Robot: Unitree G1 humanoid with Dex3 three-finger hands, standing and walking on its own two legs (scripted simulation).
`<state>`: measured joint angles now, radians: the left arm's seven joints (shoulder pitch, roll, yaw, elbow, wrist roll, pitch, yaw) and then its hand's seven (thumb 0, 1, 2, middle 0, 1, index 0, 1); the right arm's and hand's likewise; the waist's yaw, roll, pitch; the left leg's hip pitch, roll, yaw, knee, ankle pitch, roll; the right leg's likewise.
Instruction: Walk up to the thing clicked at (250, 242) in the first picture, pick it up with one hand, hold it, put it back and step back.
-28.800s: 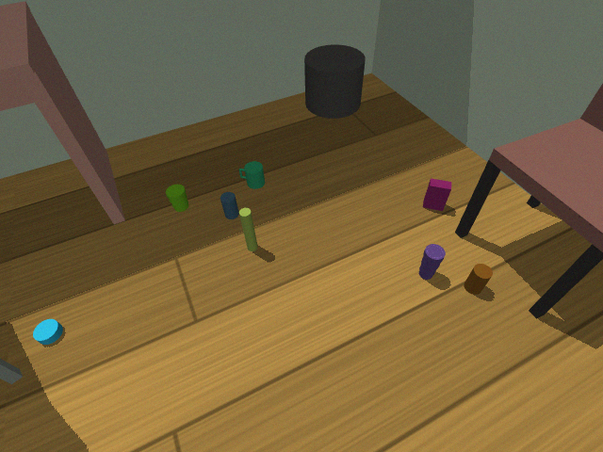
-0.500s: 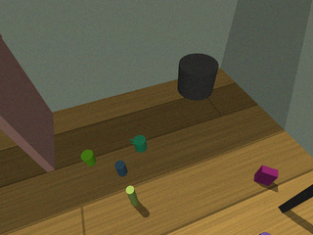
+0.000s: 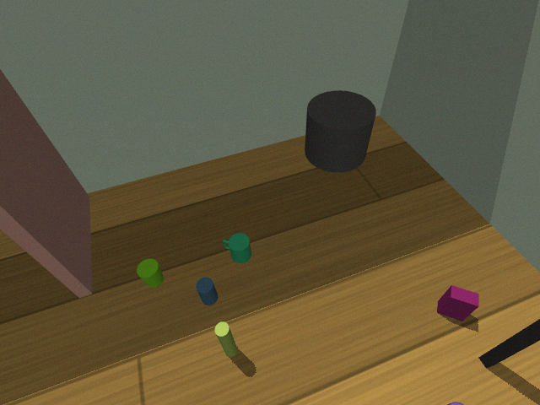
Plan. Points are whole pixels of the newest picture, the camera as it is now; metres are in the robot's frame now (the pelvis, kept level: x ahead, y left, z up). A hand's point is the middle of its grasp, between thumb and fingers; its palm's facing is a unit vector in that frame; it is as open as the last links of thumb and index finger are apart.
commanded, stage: stand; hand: left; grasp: from the side
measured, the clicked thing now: (226, 340) +0.41 +0.20 -0.67
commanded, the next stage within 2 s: step back in 0.26 s
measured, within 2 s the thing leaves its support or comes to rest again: neither
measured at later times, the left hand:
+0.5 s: hand out of the picture +0.09 +0.29 -0.17, palm faces -0.02 -0.92 -0.39, open 7.4 cm
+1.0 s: hand out of the picture -0.02 +0.31 -0.17, palm faces -0.07 -0.91 -0.40, open 7.3 cm
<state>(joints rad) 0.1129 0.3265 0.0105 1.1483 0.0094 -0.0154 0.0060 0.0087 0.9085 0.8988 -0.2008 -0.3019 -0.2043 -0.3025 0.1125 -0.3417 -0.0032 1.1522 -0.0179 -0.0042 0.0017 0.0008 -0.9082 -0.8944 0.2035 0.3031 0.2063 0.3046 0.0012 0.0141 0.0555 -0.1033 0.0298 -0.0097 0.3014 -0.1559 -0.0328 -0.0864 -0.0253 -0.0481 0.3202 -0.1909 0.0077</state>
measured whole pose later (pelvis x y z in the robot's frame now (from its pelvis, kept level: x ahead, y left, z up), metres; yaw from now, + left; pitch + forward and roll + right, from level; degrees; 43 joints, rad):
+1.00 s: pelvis -0.13 +0.04 -0.03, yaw -3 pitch -3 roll -1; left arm 0.14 0.36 0.08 0.89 0.02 0.04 0.00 0.01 0.91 0.90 -0.20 -0.30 -0.20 -0.30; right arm 0.10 -0.39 -0.04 0.85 -0.01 0.04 -0.01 0.00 -0.90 -0.89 0.21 0.30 0.21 0.31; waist -0.02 0.05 0.20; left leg -0.42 0.03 0.02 0.70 -0.26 0.02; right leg -0.24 0.05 0.02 0.66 -0.38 -0.02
